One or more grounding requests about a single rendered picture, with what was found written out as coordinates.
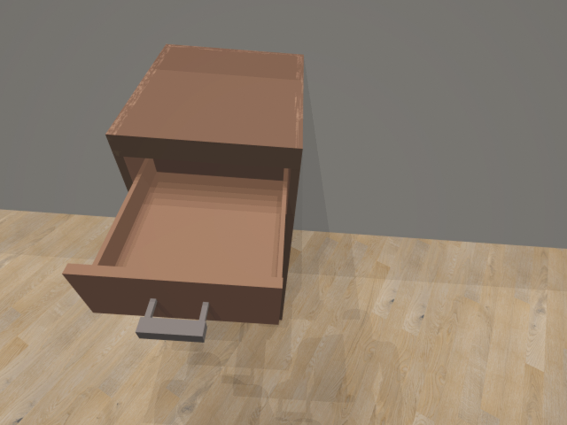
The cabinet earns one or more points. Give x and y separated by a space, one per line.
214 105

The drawer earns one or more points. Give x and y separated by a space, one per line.
193 232

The handle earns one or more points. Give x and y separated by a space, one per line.
172 329

